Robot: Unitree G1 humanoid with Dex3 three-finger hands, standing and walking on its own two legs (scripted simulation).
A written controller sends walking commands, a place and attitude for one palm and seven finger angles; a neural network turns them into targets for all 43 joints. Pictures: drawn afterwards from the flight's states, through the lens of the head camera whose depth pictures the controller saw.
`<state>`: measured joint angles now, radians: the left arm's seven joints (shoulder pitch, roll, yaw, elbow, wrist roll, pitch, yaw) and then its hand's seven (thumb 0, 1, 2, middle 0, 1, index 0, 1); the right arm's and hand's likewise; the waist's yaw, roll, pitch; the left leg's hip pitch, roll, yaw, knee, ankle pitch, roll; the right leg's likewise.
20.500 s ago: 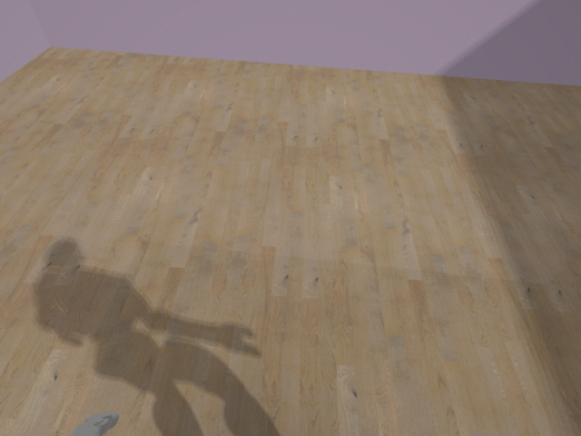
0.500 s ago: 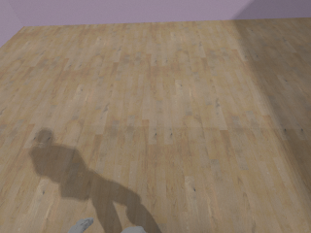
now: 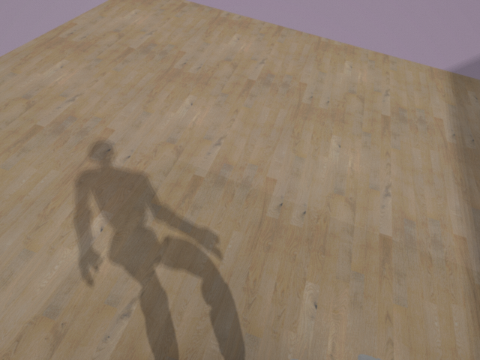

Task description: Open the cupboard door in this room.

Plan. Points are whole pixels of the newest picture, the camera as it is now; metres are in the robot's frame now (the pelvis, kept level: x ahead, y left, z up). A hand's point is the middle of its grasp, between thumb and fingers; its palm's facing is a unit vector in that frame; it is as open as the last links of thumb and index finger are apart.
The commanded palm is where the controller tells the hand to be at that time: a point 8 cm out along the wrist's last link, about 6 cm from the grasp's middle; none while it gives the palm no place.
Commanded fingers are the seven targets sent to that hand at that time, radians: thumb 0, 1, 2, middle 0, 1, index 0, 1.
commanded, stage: turn or walk to find it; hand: left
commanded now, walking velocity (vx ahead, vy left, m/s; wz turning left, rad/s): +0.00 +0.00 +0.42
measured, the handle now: out of the picture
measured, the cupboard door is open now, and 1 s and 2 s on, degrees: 0 0 0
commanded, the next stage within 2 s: stand and wait in 0.10 s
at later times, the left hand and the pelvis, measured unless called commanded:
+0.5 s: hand out of the picture +0.06 +0.17 -0.14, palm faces +0.20 -0.94 -0.28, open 7.4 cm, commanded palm none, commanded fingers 0.00 0.90 0.90 -0.20 -0.30 -0.20 -0.30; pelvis -0.02 -0.04 +0.00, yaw +13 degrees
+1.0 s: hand out of the picture -0.15 +0.18 -0.18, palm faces +0.52 -0.81 -0.26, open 7.4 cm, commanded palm none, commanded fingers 0.00 0.90 0.90 -0.20 -0.30 -0.20 -0.30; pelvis -0.06 -0.02 -0.01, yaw +29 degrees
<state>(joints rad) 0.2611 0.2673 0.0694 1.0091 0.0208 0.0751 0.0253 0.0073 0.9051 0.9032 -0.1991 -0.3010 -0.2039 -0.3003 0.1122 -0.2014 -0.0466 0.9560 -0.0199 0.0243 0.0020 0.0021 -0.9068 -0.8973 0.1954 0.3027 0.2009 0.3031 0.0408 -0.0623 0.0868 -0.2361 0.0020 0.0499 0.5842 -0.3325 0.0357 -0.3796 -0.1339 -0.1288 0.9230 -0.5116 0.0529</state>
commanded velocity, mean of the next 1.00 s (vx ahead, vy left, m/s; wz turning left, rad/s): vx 0.00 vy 0.00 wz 0.48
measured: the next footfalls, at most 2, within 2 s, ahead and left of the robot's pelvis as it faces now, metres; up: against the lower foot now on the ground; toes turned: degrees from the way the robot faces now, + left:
right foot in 0.44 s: +0.03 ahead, -0.13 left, +0.00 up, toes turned +8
left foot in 0.94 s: -0.09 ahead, +0.09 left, +0.00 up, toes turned +33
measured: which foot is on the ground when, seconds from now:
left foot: down 0.00-0.44, up 0.46-0.92, down 0.94-1.00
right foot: up 0.00-0.42, down 0.44-0.94, up 0.96-1.00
